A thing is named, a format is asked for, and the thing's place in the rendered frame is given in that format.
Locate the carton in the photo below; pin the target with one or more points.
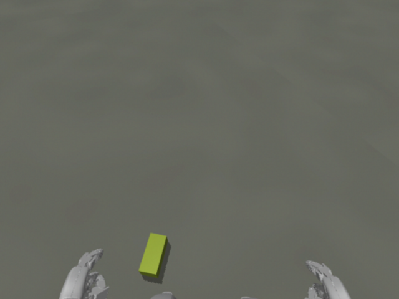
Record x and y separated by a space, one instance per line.
153 255

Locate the right robot hand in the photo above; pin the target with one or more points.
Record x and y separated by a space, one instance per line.
331 288

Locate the left robot hand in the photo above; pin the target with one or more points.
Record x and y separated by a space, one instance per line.
79 279

